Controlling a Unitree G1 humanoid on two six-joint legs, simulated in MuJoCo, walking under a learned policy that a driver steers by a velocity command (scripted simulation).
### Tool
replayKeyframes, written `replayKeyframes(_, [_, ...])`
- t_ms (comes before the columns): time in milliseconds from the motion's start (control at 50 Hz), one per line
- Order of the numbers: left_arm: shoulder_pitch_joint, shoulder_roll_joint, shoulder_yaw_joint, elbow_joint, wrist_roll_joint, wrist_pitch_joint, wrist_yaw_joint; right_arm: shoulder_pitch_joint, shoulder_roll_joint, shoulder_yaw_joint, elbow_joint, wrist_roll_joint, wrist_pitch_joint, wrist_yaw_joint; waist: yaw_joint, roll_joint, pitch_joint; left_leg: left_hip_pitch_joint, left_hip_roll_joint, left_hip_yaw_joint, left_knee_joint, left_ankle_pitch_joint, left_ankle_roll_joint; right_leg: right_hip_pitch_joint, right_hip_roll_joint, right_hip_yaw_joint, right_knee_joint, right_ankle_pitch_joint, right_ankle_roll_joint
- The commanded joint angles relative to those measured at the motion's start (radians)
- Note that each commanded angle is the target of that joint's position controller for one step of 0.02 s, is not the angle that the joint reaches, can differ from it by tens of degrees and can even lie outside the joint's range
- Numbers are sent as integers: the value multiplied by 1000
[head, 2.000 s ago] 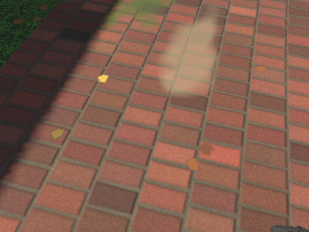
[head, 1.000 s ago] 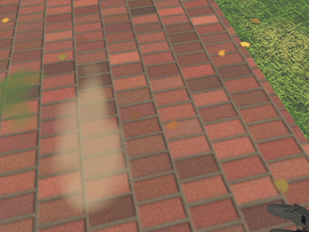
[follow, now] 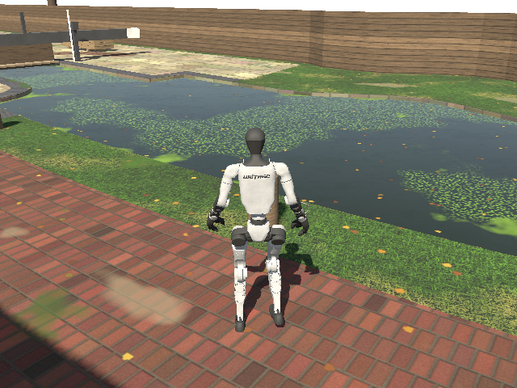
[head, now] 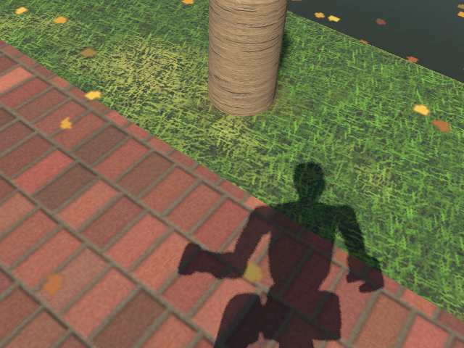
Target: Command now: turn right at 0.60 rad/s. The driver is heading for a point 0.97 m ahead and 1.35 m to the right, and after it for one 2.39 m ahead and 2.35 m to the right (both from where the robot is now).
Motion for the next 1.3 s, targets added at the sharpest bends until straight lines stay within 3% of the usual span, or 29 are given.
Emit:
replayKeyframes(20, [68,139,57,-32,0,4,8,-113,-127,-31,-105,22,-14,-22,35,172,-36,116,283,-233,-222,255,179,-139,-65,-7,291,34,51])
replayKeyframes(80, [2,72,33,-61,-12,8,-1,-48,-132,-32,-96,16,2,-36,-12,189,-42,185,251,-120,-224,317,189,-148,-90,-79,189,92,82])
replayKeyframes(160, [-53,37,11,-97,-2,4,-17,-11,-187,-54,-87,21,17,-34,-54,225,-89,247,295,-69,-208,366,204,-48,-137,-129,-46,57,83])
replayKeyframes(280, [43,57,27,-72,-8,14,-38,-32,-216,-69,-72,65,14,-13,0,227,-111,174,317,8,-120,285,140,223,-98,-231,-432,212,-7])
replayKeyframes(300, [96,70,38,-48,-11,15,-34,-7,-186,-62,-59,68,12,-11,15,190,-123,90,290,45,-59,128,96,349,-72,-228,-499,235,-42])
replayKeyframes(320, [184,116,58,-23,-18,10,-26,12,-121,-44,-51,49,9,-3,41,39,-131,-96,221,129,134,-93,28,530,-147,-85,-561,251,-97])
replayKeyframes(340, [245,254,83,-36,-17,-4,-15,-55,-49,-14,-132,3,1,2,42,-271,-115,-462,57,177,485,-422,-57,644,-421,393,-624,153,-273])
replayKeyframes(360, [266,222,68,-44,15,-44,-31,-148,-111,-34,-155,29,-23,-1,118,-178,-130,-546,26,-35,614,-399,-44,567,-481,559,-730,-29,-380])
replayKeyframes(380, [225,170,47,-34,18,-69,-33,-165,-154,-47,-162,58,-37,6,86,-144,-54,-577,62,-67,625,-297,-15,530,-451,497,-766,-164,-342])
replayKeyframes(400, [179,133,33,-31,7,-81,-29,-142,-176,-57,-143,57,-47,9,54,-122,-5,-566,82,-66,594,-196,-1,486,-407,421,-771,-187,-294])
replayKeyframes(440, [123,104,14,-38,3,-81,-14,-110,-171,-61,-114,28,-61,9,22,-114,7,-497,90,-65,510,-43,-17,438,-334,317,-783,-79,-246])
replayKeyframes(480, [134,100,10,-34,15,-89,-3,-105,-143,-55,-97,27,-75,17,16,-92,-7,-448,62,-44,445,79,-35,428,-297,257,-792,53,-237])
replayKeyframes(540, [171,113,14,-10,8,-98,5,-143,-109,-41,-94,30,-84,20,32,-79,-1,-390,33,-40,259,179,-60,411,-267,196,-780,162,-225])
replayKeyframes(680, [235,138,25,42,-15,-89,4,-245,-105,-26,-130,50,-105,42,73,-84,35,-240,-4,-61,3,178,-67,358,-272,257,-716,177,-226])
replayKeyframes(740, [216,132,24,45,-13,-82,0,-181,-140,-39,-123,54,-121,44,35,-119,9,-112,-15,-57,-43,120,-35,367,-274,315,-652,255,-206])
replayKeyframes(780, [194,81,8,36,-9,-79,0,-26,-174,-60,-88,43,-131,31,-46,-108,-70,147,9,-57,-107,140,16,304,-202,279,-501,346,-156])
replayKeyframes(800, [181,19,-14,16,10,-82,-3,135,-228,-74,-73,27,-132,21,-115,8,-208,396,176,-220,-105,63,81,186,-132,188,-214,269,-112])
replayKeyframes(820, [259,-24,-27,-28,-22,-92,4,225,-307,-91,-37,9,-120,27,-69,360,-307,641,381,-677,-227,-226,218,-145,1,64,104,-113,-49])
replayKeyframes(840, [278,77,-7,4,-36,-96,7,188,-217,-69,-47,30,-116,33,-63,291,-212,587,410,-747,-276,-380,220,-271,-77,75,256,-99,-32])
replayKeyframes(860, [202,121,5,9,-30,-93,3,148,-156,-52,-57,37,-109,26,-76,211,-104,487,374,-594,-274,-316,187,-297,-116,54,296,-8,-29])
replayKeyframes(880, [166,111,5,11,-19,-89,2,109,-130,-42,-64,31,-103,21,-62,145,-53,397,332,-466,-282,-180,167,-270,-148,26,291,65,-24])
replayKeyframes(920, [126,81,5,-1,-13,-88,-10,76,-97,-29,-53,20,-99,12,-37,147,-4,279,274,-302,-320,9,149,-218,-194,13,240,151,-22])
replayKeyframes(1000, [83,4,-19,-16,-8,-83,-19,107,-115,-31,-8,29,-115,15,-24,133,25,214,257,-167,-382,180,190,-222,-193,-14,123,200,-8])
replayKeyframes(1100, [-60,-27,-44,-42,3,-110,-48,122,-159,-34,26,47,-102,12,-52,106,45,206,221,-12,-398,319,175,-151,-189,-101,-205,426,-9])
replayKeyframes(1180, [-162,-11,-44,-76,-6,-120,-67,205,-198,-39,73,67,-84,12,-69,114,62,290,267,1,-384,380,156,-85,-163,-141,-358,430,-44])
replayKeyframes(1220, [-135,26,-27,-76,-1,-120,-70,211,-218,-41,85,71,-69,9,-28,134,26,352,279,22,-296,617,135,4,-123,-169,-405,364,-80])
replayKeyframes(1260, [107,96,16,-5,3,-113,-59,206,-211,-32,88,68,-57,1,113,133,-125,283,222,94,6,837,87,369,-65,-212,-461,399,-134])
replayKeyframes(1280, [281,162,40,31,6,-102,-43,209,-164,-9,63,42,-60,-3,180,50,-253,59,180,108,305,548,50,680,-215,-30,-417,409,-185])
replayKeyframes(1300, [291,262,49,39,8,-103,-41,340,-22,37,31,29,-79,10,71,-227,-404,-300,-6,50,669,-260,-5,958,-484,504,-525,198,-359])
